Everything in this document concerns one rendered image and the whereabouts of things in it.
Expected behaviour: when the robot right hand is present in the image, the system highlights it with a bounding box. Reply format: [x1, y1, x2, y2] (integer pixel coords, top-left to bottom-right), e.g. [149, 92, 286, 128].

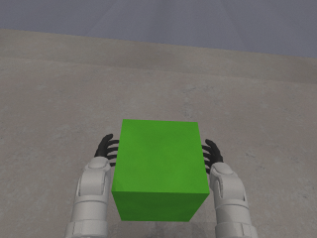
[201, 139, 224, 175]

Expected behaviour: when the carton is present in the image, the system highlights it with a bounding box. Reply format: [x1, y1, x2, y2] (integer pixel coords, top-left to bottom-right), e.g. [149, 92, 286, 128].
[111, 119, 210, 222]

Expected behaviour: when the right robot forearm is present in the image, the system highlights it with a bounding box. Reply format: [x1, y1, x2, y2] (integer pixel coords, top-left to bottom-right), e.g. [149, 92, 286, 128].
[209, 162, 259, 238]

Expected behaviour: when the robot left hand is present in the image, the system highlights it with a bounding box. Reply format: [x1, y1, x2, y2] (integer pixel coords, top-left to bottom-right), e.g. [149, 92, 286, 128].
[94, 134, 120, 167]

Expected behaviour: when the left robot forearm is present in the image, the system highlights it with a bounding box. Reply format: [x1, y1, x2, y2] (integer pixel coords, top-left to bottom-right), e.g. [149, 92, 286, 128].
[63, 156, 111, 238]

